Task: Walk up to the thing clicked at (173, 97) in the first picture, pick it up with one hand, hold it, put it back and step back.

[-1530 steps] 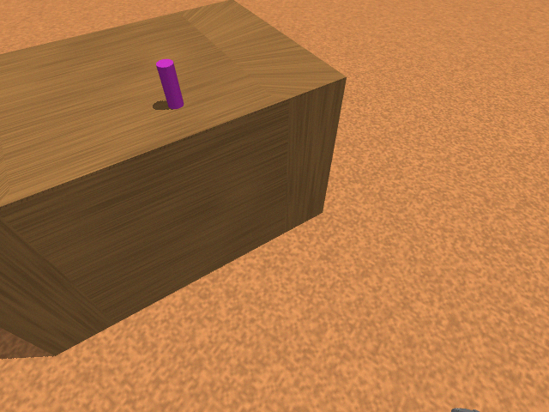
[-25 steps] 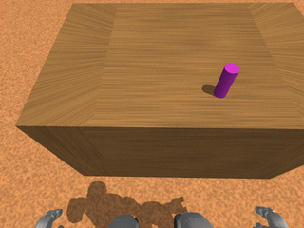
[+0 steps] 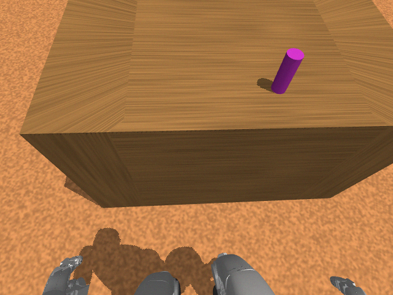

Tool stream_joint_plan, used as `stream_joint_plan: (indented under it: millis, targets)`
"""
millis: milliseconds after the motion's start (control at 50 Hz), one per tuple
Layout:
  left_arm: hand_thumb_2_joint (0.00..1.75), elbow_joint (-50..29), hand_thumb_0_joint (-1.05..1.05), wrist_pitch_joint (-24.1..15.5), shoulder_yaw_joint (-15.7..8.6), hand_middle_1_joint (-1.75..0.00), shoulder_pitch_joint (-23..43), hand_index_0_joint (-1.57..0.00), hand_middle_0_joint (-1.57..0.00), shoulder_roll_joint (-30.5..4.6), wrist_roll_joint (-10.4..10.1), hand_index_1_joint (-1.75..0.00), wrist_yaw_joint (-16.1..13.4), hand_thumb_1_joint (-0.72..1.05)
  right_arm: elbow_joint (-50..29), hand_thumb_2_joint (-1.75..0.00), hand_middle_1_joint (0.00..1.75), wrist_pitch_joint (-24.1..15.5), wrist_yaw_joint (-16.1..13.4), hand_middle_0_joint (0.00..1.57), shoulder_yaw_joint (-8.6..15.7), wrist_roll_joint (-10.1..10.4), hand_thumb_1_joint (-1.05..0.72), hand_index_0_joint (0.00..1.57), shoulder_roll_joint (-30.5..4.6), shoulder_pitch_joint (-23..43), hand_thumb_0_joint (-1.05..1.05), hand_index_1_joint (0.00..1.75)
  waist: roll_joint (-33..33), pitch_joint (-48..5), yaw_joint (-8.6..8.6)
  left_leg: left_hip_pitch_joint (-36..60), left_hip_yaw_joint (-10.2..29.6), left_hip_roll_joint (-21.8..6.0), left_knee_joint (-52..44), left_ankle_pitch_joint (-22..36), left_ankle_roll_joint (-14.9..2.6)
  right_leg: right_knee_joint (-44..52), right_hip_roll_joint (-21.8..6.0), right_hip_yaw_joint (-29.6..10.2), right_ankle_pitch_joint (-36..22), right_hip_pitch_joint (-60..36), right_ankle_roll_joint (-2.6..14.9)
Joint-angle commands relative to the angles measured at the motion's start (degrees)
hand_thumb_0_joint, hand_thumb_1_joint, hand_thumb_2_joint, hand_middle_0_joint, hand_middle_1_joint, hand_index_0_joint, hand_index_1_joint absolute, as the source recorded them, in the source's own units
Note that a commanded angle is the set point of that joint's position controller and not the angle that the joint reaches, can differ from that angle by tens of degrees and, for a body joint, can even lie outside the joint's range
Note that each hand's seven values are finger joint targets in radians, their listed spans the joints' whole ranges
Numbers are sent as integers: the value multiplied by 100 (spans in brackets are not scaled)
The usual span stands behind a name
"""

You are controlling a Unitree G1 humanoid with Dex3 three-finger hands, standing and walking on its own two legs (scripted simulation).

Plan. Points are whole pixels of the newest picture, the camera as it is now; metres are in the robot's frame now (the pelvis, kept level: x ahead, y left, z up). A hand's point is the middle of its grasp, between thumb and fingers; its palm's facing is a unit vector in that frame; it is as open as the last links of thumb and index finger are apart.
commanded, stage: step back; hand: right
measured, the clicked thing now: (286, 72) +0.62 -0.25 +0.00
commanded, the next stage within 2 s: none
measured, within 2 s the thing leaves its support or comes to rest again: neither
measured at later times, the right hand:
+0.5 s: hand out of the picture -0.01 -0.26 -0.15, palm faces -0.07 +0.90 -0.44, open 7.4 cm
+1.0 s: hand out of the picture -0.15 -0.33 -0.15, palm faces +0.02 +0.92 -0.39, open 7.4 cm
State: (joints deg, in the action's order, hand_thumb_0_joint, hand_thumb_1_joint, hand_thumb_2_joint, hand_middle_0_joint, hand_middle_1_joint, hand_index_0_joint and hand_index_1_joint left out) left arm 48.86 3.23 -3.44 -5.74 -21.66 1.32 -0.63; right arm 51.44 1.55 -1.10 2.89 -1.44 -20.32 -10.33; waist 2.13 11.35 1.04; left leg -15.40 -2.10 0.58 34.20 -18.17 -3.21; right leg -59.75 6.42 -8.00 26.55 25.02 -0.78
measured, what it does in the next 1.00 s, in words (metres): walks backwards: right foot, then left foot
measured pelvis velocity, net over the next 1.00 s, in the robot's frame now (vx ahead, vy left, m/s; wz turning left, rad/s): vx -0.26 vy -0.05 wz -0.07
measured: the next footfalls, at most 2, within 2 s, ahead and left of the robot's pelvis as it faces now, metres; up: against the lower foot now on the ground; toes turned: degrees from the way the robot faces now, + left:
right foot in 0.12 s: +0.01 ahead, -0.13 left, +0.00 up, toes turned +2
left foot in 0.44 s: -0.07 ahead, +0.11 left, +0.00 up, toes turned -2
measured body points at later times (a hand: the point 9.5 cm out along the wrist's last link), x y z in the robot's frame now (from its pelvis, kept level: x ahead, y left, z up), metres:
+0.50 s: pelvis -0.11 +0.01 -0.01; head -0.05 +0.03 +0.43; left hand +0.03 +0.31 -0.13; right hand -0.01 -0.31 -0.12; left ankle -0.11 +0.12 -0.73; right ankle -0.04 -0.12 -0.72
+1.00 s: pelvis -0.26 -0.05 -0.01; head -0.22 -0.07 +0.44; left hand -0.18 +0.26 -0.11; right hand -0.16 -0.37 -0.12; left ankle -0.20 +0.10 -0.67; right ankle -0.25 -0.16 -0.73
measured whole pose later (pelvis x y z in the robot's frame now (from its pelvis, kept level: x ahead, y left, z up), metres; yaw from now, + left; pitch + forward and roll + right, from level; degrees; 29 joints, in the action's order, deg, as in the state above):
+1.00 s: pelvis -0.26 -0.05 -0.01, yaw -4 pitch -3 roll +2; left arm 48.1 3.3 -4.0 -13.0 -20.4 2.8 1.5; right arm 47.8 3.4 -1.4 3.2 -0.6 -23.5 -9.0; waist -0.5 7.7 -2.6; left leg -29.9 6.9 3.9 59.5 -27.1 -0.2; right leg -38.6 0.4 -3.2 19.6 16.4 1.8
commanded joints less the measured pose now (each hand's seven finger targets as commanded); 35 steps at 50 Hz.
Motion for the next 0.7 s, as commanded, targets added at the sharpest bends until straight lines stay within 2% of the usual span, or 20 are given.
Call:
stream_joint_plan:
  millis: [0, 40, 80, 100, 120, 140, 160, 200, 240, 360, 400, 420, 440, 460, 480, 500, 540, 560, 620, 680]
  targets:
    - [90, -589, 0, -197, -342, -30, -10, -20, -20, -972, 7, -30, -49, 90, -473, -90, 30, -115, -123, 20, 430, 26, -90, 20, -1549, -141, 0, 30, -870, -1479, 120, 1717, 1344, -1420, -253, 3600, -897, 1468, -392, 279, -26, 82, 3]
    - [90, -483, 0, -224, -344, -30, -320, -20, -20, -881, 24, -30, -38, 90, -533, -90, 30, -59, -92, 20, 446, 48, -90, 20, -1589, 42, 0, 30, -1015, -1664, 2, 1416, 1139, -1296, 43, 3209, -750, 2566, -446, 557, -551, -543, 120]
    - [90, -299, 0, -265, -369, -30, -706, -20, -20, -873, 51, -30, -52, 90, -585, -90, 30, -1, -58, 20, 389, 124, -90, 20, -1516, 225, 0, 30, -762, -1733, -198, 931, 847, -1043, 462, 2766, -480, 3787, -408, 637, -1899, -1388, 250]
    - [90, -329, 0, -294, -431, -30, -676, -20, -20, -1158, 93, -30, -64, 90, -636, -90, 30, -5, -44, 20, 320, 179, -90, 20, -1334, 261, 0, 30, -348, -1833, -193, 202, 776, -803, 675, 1946, -227, 3522, -821, -101, -2882, -1973, 426]
    - [90, -404, 0, -306, -527, -30, -599, -20, -20, -1509, 126, -30, -62, 90, -752, -90, 30, -14, -33, 20, 244, 209, -90, 20, -1164, 286, 0, 30, 635, -1705, -206, -796, 613, -204, 1320, 626, 40, 3562, -1658, -1262, -3481, -2197, 855]
    - [90, -546, 0, -270, -549, -30, -192, -20, -20, -1847, 74, -30, -58, 90, -709, -90, 30, 43, -99, 20, 272, 194, -90, 20, -1149, 401, 0, 30, 1412, -1324, -347, -884, 487, 413, 2576, -1806, 222, 3853, -2736, -2267, -3913, -1266, 1902]
    - [90, -670, 0, -297, -552, -30, -80, -20, -20, -1794, 96, -30, -53, 90, -594, -90, 30, 78, -129, 20, 347, 146, -90, 20, -1322, 258, 0, 30, 1191, -1005, -292, -635, 950, 219, 3266, -2099, 304, 3883, -2865, -2451, -3880, -626, 2046]
    - [90, -781, 0, -285, -457, -30, 15, -20, -20, -1383, 5, -30, -68, 90, -478, -90, 30, 34, -74, 20, 302, 200, -90, 20, -1382, 48, 0, 30, 517, -1032, -139, -766, 1081, 396, 3331, -1638, 272, 3579, -2177, -1223, -4225, -930, 1659]
    - [90, -810, 0, -249, -441, -30, 97, -20, -20, -1206, 48, -30, -93, 90, -424, -90, 30, 6, -81, 20, 258, 192, -90, 20, -1245, -130, 0, 30, 431, -1208, -110, -786, 932, 562, 3412, -1281, 349, 3339, -1797, -621, -4367, -1118, 1377]
    - [90, -923, 0, -115, -412, -30, -285, -20, -20, -1212, 81, -30, -84, 90, -573, -90, 30, -135, -107, 20, 207, 101, -90, 20, -1126, -143, 0, 30, 851, -1499, -302, -730, 268, 110, 420, -852, 411, 2727, -1652, -464, -4145, -2252, 1196]
    - [90, -1009, 0, -42, -389, -30, -104, -20, -20, -1295, -1, -30, -45, 90, -462, -90, 30, -197, -90, 20, 274, 43, -90, 20, -1112, -545, 0, 30, 722, -1592, -45, 57, 80, 116, -1204, 666, 318, 2186, -1487, -292, -3700, -1933, 922]
    - [90, -1035, 0, 8, -330, -30, -153, -20, -20, -1126, -29, -30, -29, 90, -487, -90, 30, -219, -89, 20, 347, -49, -90, 20, -1265, -462, 0, 30, 470, -1574, -106, 485, 713, -201, -1242, 1224, 219, 1933, -1242, -260, -2790, -1175, 638]
    - [90, -1089, 0, 25, -284, -30, -300, -20, -20, -861, -46, -30, -11, 90, -588, -90, 30, -241, -91, 20, 480, -151, -90, 20, -1760, -313, 0, 30, -786, -1628, -178, 1048, 2271, -1393, -1409, 2105, -138, 1057, -566, 137, -1161, -34, 359]
    - [90, -1058, 0, 26, -365, -30, -153, -20, -20, -935, -19, -30, -68, 90, -701, -90, 30, -233, -36, 20, 534, -129, -90, 20, -2180, -29, 0, 30, -1168, -1431, -137, 546, 3024, -2260, -1426, 2718, -838, 186, 56, 161, 840, 366, 174]
    - [90, -1041, 0, 27, -424, -30, 60, -20, -20, -1134, 52, -30, -139, 90, -743, -90, 30, -235, -32, 20, 591, -79, -90, 20, -2370, -54, 0, 30, -1436, -1288, 160, -167, 3461, -2658, -1624, 2376, -1353, -616, -15, -320, 1209, 67, 139]
    - [90, -970, 0, 22, -433, -30, 50, -20, -20, -1233, 58, -30, -128, 90, -719, -90, 30, -250, -65, 20, 567, -82, -90, 20, -2178, 175, 0, 30, -1229, -1119, 22, -172, 3136, -2514, -1574, 2178, -1387, -1072, -101, -477, 810, 188, 146]
    - [90, -754, 0, 21, -478, -30, -317, -20, -20, -1151, -46, -30, -63, 90, -828, -90, 30, -261, -91, 20, 400, -131, -90, 20, -1629, 610, 0, 30, -850, -974, -343, 97, 1664, -1543, -1227, 2741, -836, -1427, 47, -615, 256, 429, 184]
    - [90, -715, 0, 23, -490, -30, -529, -20, -20, -1133, -52, -30, -33, 90, -829, -90, 30, -270, -100, 20, 390, -78, -90, 20, -1519, 561, 0, 30, -930, -994, -425, 394, 1393, -1347, -1106, 2805, -683, -1417, 104, -563, 16, 587, 165]
    - [90, -746, 0, -8, -503, -30, -465, -20, -20, -1053, 21, -30, -11, 90, -762, -90, 30, -251, -101, 20, 420, -30, -90, 20, -1450, 12, 0, 30, -1025, -1216, -122, 1189, 1466, -1320, -841, 3153, -785, -1044, 51, -435, -10, 699, -67]
    - [90, -783, 0, -49, -457, -30, -461, -20, -20, -1032, 60, -30, -10, 90, -860, -90, 30, -227, -131, 20, 479, 6, -90, 20, -1519, -130, 0, 30, -1054, -1442, 38, 1633, 1461, -1571, -707, 3133, -1098, -256, -132, -247, 240, 641, -208]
